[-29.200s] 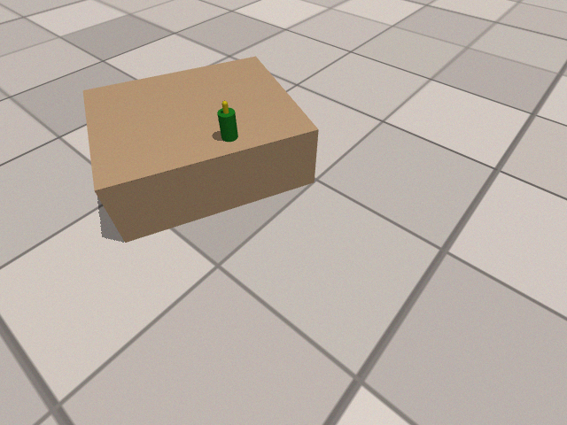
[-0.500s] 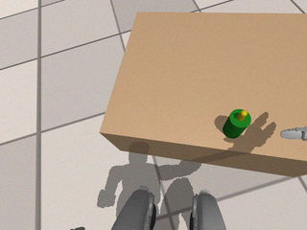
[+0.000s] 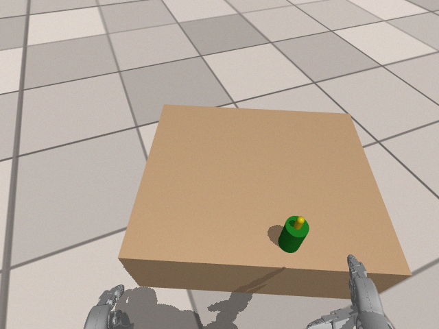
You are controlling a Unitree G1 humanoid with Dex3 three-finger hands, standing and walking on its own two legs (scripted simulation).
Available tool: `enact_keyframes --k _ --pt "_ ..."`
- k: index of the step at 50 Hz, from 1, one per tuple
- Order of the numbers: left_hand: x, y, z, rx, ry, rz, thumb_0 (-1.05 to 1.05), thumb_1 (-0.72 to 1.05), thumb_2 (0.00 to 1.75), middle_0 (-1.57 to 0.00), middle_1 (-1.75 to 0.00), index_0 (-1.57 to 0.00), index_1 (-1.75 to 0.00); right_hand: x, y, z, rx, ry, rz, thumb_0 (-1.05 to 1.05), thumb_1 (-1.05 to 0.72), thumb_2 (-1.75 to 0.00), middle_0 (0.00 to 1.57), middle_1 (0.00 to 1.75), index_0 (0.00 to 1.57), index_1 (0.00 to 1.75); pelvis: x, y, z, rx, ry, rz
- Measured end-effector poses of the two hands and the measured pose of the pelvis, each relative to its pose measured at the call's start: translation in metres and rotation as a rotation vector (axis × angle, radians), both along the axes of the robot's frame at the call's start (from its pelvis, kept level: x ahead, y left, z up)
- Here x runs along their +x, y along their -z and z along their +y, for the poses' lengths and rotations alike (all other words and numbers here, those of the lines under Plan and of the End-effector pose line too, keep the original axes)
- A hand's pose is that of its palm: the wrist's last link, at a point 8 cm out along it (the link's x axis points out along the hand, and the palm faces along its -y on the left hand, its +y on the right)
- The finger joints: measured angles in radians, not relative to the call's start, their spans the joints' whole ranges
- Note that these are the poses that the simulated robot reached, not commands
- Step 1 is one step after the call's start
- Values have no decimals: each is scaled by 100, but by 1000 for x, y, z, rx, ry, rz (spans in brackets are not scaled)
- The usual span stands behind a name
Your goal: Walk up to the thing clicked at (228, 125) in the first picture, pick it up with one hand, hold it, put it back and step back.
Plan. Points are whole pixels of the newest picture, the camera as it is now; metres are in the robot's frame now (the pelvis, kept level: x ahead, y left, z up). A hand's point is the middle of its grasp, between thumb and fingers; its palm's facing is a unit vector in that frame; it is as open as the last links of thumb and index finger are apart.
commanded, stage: home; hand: right
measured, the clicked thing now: (294, 231) +0.46 -0.22 -0.32
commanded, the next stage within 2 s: stand in 1.96 s
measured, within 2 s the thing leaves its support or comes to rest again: neither
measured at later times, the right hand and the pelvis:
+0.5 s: hand (323, 323) +0.17 -0.16 -0.07, palm faces +0.13 +0.96 -0.25, open 17.4 cm; pelvis +0.00 +0.01 +0.00, yaw -1 degrees
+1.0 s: hand out of the picture +0.06 -0.26 -0.10, palm faces +0.03 +0.92 -0.38, open 17.4 cm; pelvis -0.01 -0.01 +0.04, yaw -2 degrees
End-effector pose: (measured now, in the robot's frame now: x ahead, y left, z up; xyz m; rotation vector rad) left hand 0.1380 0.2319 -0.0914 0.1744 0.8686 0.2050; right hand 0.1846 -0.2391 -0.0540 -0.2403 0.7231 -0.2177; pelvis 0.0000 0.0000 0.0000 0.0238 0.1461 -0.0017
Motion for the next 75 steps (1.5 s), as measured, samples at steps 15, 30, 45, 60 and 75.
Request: enact_keyframes --k 15,30,45,60,75 --pt "41 -26 15 64 58 -175 1 90 90 -21 -29 -21 -30 -48 -11 25 31 48 0 -1 50 -8 6 6 7 6 0 2 19 -12 28 -32" --pt "-7 -2 17 99 130 27 1 90 90 -21 -30 -21 -30 -51 7 11 -15 -87 84 -1 54 -5 6 5 6 6 -7 -3 8 -12 21 -85" --pt "-57 -2 27 59 71 263 1 90 90 -21 -30 -21 -30 -119 10 -64 -75 41 363 -1 54 -5 6 5 6 5 -3 -32 -11 -31 25 -165" --pt "-86 -1 28 40 41 367 1 90 90 -21 -30 -21 -30 -154 14 -63 -55 67 487 -1 52 -6 6 5 6 6 -12 -44 -15 -41 25 -201" --pt "-101 -2 48 54 26 428 1 90 90 -21 -30 -21 -30 -162 15 -56 -55 68 540 0 52 -6 6 5 6 6 -13 -46 -5 -38 25 -197"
